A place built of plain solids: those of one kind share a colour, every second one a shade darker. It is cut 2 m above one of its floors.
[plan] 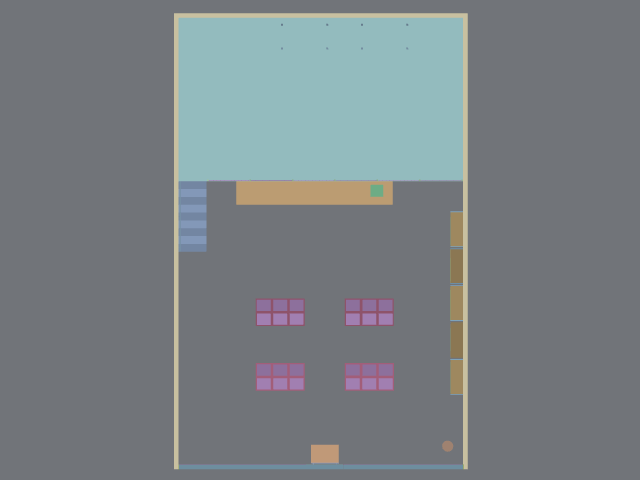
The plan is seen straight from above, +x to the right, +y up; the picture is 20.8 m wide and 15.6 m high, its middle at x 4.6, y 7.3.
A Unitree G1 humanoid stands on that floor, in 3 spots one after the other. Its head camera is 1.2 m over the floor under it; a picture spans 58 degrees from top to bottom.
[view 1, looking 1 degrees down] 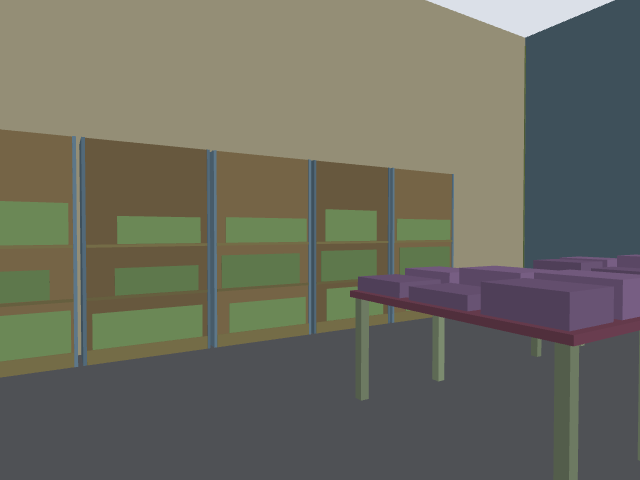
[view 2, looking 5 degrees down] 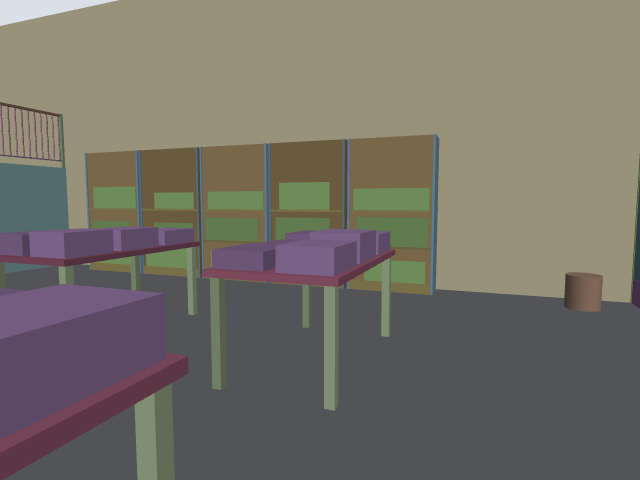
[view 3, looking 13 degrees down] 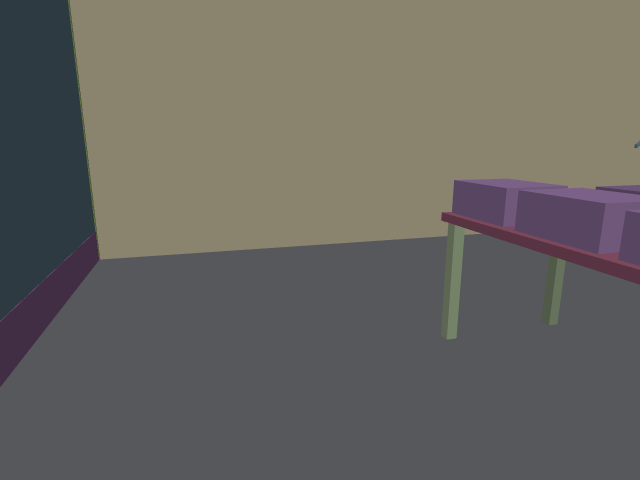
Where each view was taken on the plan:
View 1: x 4.42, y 7.20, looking -31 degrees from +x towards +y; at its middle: shelves_body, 5.16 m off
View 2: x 3.16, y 1.65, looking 21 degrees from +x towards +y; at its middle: books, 2.93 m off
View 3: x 4.76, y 1.00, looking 164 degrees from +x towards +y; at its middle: wall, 5.08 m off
